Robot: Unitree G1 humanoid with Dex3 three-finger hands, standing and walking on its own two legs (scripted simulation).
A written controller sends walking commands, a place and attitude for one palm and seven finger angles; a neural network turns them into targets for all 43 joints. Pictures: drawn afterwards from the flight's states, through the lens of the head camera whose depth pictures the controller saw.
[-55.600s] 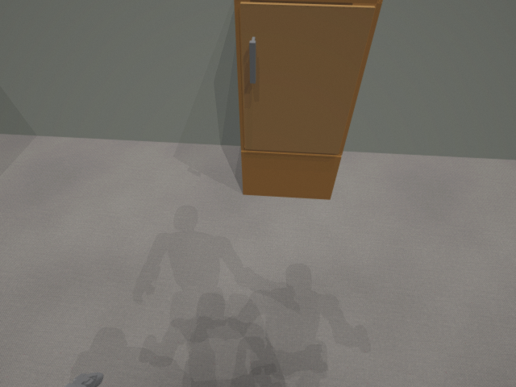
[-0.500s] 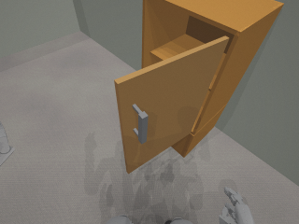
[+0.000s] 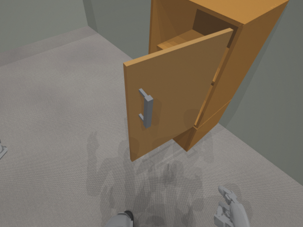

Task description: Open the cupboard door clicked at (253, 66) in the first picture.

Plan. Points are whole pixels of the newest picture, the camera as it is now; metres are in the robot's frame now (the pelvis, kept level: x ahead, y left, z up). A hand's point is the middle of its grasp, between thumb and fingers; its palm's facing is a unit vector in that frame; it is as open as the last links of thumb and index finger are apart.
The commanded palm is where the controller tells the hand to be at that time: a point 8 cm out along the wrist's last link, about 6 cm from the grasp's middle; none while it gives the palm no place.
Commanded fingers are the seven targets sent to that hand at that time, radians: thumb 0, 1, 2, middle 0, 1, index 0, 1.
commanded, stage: step back with the hand held close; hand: left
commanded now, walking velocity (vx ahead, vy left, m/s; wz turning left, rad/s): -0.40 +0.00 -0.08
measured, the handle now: (144, 109) +0.47 +0.07 +0.01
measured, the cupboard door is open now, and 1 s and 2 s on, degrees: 81 81 81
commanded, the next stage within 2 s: stop stepping back and stand still in 0.02 s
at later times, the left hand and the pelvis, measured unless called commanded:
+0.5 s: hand out of the picture +0.12 +0.25 +0.18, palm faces +0.30 -0.78 -0.55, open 7.4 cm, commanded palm +0.06 +0.29 +0.20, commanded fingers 0.00 0.90 0.90 -0.20 -0.30 -0.20 -0.30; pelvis -0.10 +0.00 +0.02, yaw -5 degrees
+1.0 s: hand out of the picture +0.09 +0.24 +0.18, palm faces +0.36 -0.78 -0.51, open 7.4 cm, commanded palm none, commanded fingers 0.00 0.90 0.90 -0.20 -0.30 -0.20 -0.30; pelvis -0.12 +0.00 +0.01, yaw -4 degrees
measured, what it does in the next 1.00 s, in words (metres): walks backwards: right foot, then left foot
